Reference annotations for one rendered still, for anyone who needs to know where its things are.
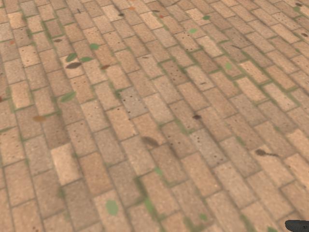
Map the robot right hand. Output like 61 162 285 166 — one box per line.
285 219 309 232

